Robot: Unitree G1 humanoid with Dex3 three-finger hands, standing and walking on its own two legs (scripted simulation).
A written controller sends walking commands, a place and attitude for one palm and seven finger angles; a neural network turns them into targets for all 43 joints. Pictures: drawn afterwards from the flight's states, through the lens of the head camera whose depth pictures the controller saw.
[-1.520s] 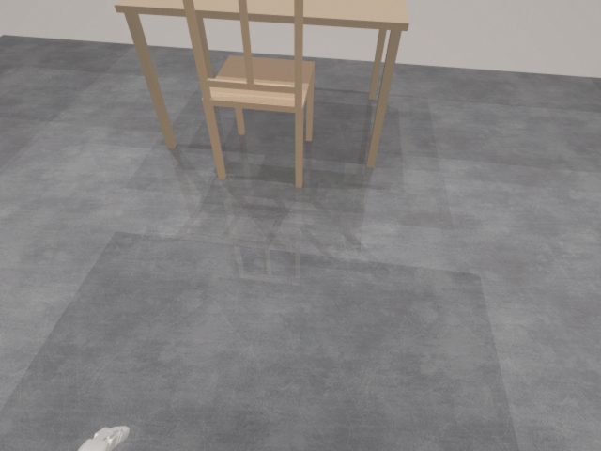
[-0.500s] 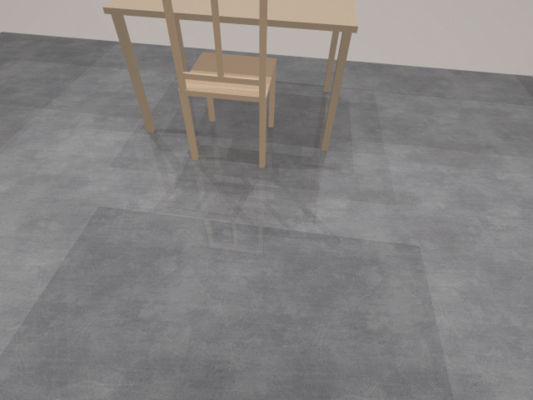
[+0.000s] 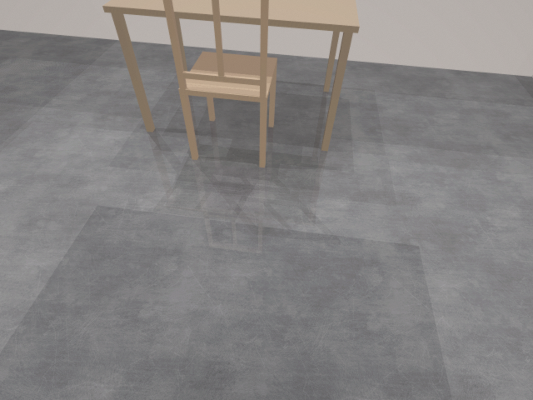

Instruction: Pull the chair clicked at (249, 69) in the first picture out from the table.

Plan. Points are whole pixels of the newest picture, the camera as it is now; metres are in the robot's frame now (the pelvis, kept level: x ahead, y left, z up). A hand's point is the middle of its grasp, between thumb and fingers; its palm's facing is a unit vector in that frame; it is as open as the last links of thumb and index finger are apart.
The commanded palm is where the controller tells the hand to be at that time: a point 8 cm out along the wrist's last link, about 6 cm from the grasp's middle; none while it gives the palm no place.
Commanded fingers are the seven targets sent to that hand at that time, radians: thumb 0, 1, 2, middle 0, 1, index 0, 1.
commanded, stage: look at it before walking up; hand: left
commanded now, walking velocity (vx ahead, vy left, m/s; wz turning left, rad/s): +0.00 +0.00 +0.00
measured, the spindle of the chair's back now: (218, 37) +1.46 +0.29 -0.08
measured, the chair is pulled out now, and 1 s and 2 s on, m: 0.00 0.00 0.00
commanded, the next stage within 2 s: walk to a spot facing it in 0.12 s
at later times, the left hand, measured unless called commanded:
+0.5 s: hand out of the picture +0.03 +0.22 -0.19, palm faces +0.07 -0.98 -0.21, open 7.4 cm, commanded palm none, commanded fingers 0.00 0.90 0.90 -0.20 -0.30 -0.20 -0.30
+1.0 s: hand (159, 308) +0.32 +0.25 -0.18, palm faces +0.10 -0.99 -0.14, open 7.4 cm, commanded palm none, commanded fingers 0.00 0.90 0.90 -0.20 -0.30 -0.20 -0.30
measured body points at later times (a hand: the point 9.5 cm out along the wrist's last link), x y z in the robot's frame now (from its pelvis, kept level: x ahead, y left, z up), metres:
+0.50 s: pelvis +0.04 +0.02 -0.01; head +0.04 +0.03 +0.44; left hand +0.03 +0.27 -0.17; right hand +0.07 -0.24 -0.15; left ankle +0.01 +0.11 -0.73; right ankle +0.00 -0.13 -0.75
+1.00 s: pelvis +0.24 +0.07 -0.02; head +0.27 +0.08 +0.43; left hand +0.32 +0.30 -0.17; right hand +0.14 -0.14 -0.16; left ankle +0.05 +0.12 -0.75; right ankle +0.40 -0.03 -0.72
